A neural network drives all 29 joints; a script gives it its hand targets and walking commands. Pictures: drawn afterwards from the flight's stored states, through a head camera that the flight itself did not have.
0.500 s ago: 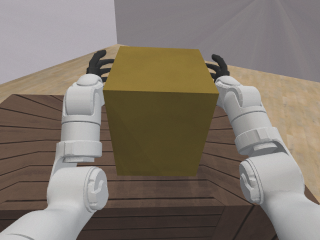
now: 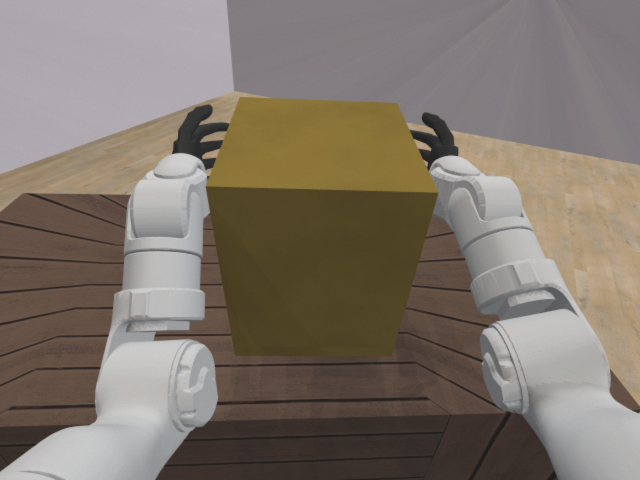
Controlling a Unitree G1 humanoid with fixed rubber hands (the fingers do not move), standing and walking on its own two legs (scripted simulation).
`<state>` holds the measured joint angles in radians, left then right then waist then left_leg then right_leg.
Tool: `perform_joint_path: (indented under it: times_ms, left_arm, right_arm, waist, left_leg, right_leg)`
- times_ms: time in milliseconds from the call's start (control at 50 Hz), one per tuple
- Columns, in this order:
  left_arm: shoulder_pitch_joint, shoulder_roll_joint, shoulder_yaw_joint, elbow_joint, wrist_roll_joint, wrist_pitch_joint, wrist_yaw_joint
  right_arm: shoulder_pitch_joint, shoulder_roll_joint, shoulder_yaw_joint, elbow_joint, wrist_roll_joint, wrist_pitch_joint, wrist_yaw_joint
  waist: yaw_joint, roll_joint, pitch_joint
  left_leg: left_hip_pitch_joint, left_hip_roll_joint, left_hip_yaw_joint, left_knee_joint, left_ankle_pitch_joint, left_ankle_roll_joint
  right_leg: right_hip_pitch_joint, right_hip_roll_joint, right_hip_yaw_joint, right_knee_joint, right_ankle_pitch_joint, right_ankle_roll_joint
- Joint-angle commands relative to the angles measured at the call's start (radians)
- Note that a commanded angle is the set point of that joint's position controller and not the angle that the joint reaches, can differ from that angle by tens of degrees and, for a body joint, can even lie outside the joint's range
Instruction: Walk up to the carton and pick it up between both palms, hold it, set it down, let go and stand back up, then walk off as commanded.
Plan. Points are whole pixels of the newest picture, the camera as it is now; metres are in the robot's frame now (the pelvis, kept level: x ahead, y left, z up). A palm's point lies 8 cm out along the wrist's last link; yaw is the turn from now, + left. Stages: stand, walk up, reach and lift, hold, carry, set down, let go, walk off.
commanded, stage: hold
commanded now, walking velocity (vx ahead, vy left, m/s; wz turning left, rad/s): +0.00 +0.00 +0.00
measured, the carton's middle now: (316, 228) +0.36 +0.00 +0.20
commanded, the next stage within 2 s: none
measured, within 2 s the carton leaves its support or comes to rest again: neither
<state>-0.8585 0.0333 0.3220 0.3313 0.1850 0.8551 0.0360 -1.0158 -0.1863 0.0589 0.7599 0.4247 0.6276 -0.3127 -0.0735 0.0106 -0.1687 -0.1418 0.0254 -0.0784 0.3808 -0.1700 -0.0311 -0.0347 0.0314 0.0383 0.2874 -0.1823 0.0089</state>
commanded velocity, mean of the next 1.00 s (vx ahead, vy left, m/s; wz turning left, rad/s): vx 0.00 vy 0.00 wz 0.00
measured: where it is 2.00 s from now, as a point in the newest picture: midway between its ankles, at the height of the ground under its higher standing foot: outside the picture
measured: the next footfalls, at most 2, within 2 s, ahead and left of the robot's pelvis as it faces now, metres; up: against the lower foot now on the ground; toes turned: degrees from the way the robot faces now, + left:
none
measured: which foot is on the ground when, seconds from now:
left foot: down 0.00-1.00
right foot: down 0.00-1.00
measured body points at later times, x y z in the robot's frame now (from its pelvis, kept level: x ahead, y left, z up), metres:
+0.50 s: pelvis +0.00 +0.00 +0.00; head -0.10 +0.01 +0.44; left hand +0.38 +0.15 +0.28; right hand +0.38 -0.15 +0.28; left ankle +0.03 +0.13 -0.75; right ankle -0.01 -0.13 -0.75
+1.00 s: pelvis +0.00 +0.00 +0.00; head -0.10 +0.01 +0.44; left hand +0.38 +0.15 +0.28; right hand +0.38 -0.15 +0.28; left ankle +0.03 +0.13 -0.75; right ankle -0.01 -0.13 -0.75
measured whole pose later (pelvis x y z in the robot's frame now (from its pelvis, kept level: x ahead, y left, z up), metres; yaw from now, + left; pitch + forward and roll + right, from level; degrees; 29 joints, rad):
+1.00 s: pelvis +0.00 +0.00 +0.00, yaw +0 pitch -4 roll -1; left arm -0.87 0.03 0.32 0.34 0.18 0.85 0.04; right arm -1.02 -0.19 0.06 0.76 0.43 0.63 -0.31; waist -0.07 0.01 -0.17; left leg -0.14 0.02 -0.08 0.38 -0.17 -0.03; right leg -0.04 0.03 0.04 0.29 -0.18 0.01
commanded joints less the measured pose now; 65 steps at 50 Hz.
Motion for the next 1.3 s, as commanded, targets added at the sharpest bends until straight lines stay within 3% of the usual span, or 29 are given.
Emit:
perform_joint_path:
  times_ms: [0, 280, 880, 1280]
  left_arm:
    - [-0.808, -0.614, -0.433, -0.139, -0.150, -0.089, -0.123]
    - [-0.827, -0.619, -0.424, -0.096, -0.148, -0.091, -0.122]
    - [-0.811, -0.620, -0.431, -0.122, -0.154, -0.091, -0.120]
    - [-0.832, -0.621, -0.423, -0.094, -0.152, -0.092, -0.118]
  right_arm:
    - [-0.806, 0.742, 0.221, -0.420, 0.164, -0.028, 0.128]
    - [-0.827, 0.736, 0.193, -0.377, 0.146, -0.029, 0.135]
    - [-0.813, 0.739, 0.216, -0.412, 0.167, -0.026, 0.130]
    - [-0.829, 0.735, 0.194, -0.379, 0.154, -0.026, 0.137]
  waist:
    - [-0.002, 0.014, -0.345]
    - [-0.002, 0.023, -0.326]
    - [-0.002, 0.015, -0.349]
    - [0.000, 0.025, -0.336]
  left_leg:
    - [0.158, -0.072, 0.052, -0.010, 0.230, -0.019]
    - [0.139, -0.064, 0.050, -0.024, 0.165, -0.015]
    - [0.156, -0.070, 0.049, -0.009, 0.228, -0.019]
    - [0.141, -0.064, 0.048, -0.021, 0.170, -0.016]
  right_leg:
    - [0.019, 0.064, -0.033, -0.018, 0.245, 0.080]
    - [-0.014, 0.062, -0.033, -0.028, 0.160, 0.071]
    - [0.016, 0.065, -0.031, -0.020, 0.240, 0.077]
    - [-0.015, 0.063, -0.031, -0.027, 0.165, 0.070]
